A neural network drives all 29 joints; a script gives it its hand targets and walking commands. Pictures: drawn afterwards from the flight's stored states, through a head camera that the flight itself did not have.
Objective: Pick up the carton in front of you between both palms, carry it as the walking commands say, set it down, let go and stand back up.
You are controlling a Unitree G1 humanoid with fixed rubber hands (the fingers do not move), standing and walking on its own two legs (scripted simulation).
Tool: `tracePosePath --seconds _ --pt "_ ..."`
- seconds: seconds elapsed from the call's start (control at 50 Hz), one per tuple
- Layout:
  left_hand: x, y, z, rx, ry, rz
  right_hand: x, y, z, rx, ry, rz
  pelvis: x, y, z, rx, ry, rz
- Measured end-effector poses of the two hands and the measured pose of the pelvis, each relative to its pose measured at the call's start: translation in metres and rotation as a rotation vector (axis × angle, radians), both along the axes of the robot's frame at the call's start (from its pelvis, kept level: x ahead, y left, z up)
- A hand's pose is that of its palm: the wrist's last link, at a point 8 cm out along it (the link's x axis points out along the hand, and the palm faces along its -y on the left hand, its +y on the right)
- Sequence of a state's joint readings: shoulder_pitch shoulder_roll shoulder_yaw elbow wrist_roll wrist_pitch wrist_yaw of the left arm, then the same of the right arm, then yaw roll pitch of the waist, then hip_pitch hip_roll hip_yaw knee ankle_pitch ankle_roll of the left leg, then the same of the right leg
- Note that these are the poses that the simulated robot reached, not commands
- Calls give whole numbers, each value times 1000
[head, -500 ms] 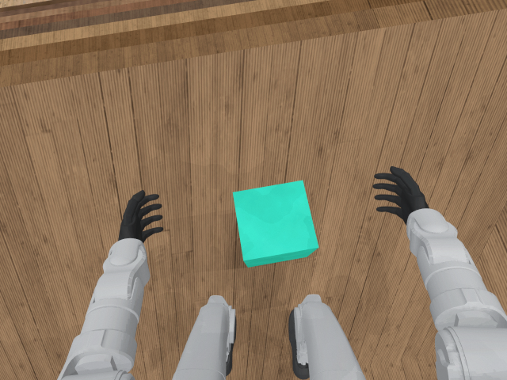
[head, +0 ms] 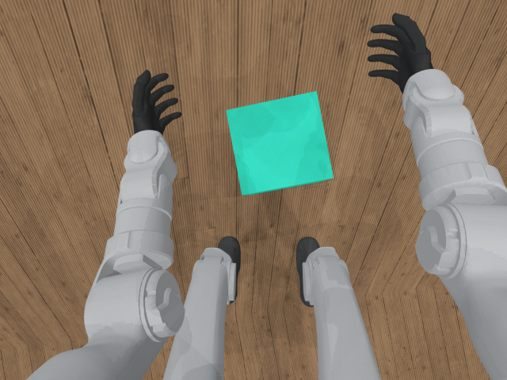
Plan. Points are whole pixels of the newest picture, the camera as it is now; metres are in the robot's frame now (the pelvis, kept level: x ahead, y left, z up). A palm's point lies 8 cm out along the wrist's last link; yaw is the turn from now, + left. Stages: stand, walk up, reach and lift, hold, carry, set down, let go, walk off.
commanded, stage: reach and lift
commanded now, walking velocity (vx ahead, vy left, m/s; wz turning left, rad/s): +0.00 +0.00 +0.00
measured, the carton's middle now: (278, 151) +0.47 -0.02 -0.50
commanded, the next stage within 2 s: none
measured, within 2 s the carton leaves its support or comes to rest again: leaves its support in 1.52 s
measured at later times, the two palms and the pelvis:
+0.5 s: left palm (190, 155) +0.45 +0.18 -0.35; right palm (362, 127) +0.50 -0.20 -0.36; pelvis -0.03 +0.02 -0.20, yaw +2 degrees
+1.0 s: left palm (199, 154) +0.46 +0.18 -0.42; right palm (347, 134) +0.49 -0.19 -0.43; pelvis -0.03 +0.01 -0.25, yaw +4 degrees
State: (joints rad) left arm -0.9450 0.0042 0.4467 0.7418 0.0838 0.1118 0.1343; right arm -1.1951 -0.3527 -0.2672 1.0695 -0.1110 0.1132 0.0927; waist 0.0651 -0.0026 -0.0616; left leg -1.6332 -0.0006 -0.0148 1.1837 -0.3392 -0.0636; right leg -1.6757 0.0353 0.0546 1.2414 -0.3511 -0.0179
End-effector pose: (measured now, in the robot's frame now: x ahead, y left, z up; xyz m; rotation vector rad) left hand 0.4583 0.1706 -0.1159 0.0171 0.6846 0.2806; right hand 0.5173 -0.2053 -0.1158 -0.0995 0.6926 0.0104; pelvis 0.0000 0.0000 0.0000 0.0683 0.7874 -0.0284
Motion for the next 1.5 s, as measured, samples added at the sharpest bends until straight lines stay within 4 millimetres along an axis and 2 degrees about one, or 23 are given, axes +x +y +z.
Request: tracePosePath --seconds 0.06,0.16,0.26,0.34,0.52,0.64,0.76,0.86,1.1,1.18,1.26,1.5 --pt "-1 2 -29 0 19 -3 -4 3 -31 0 18 -12 5 1 -18 4 47 4" --pt "-4 7 -88 -6 40 -5 -13 7 -95 -5 37 -29 7 3 -59 10 102 15" --pt "-8 10 -149 -10 41 -17 -22 6 -157 -18 27 -36 -2 8 -105 11 104 28" --pt "-10 12 -186 -15 27 -23 -24 3 -193 -22 5 -39 -12 11 -141 7 73 32" --pt "-9 8 -245 -29 43 -31 -21 4 -247 -16 22 -48 -37 16 -201 3 -31 35" --pt "-7 6 -285 -24 87 -50 -22 11 -289 -10 56 -51 -45 16 -226 2 -84 40" --pt "5 18 -303 -9 84 -46 -22 18 -324 -12 53 -39 -44 15 -244 8 -121 56" --pt "5 17 -308 -7 91 -47 -22 22 -331 -5 33 -24 -38 13 -250 9 -130 60" --pt "-1 -2 -297 -33 86 -53 -26 19 -310 -6 40 -22 -37 13 -246 10 -116 50" --pt "1 -11 -296 -38 82 -76 -25 30 -311 9 46 -2 -39 14 -245 12 -115 48" --pt "8 -29 -295 -52 70 -99 -22 43 -311 13 42 8 -42 14 -244 11 -115 49" --pt "13 -29 -292 -62 82 -22 -17 49 -305 -20 87 19 -39 12 -251 4 -114 54"
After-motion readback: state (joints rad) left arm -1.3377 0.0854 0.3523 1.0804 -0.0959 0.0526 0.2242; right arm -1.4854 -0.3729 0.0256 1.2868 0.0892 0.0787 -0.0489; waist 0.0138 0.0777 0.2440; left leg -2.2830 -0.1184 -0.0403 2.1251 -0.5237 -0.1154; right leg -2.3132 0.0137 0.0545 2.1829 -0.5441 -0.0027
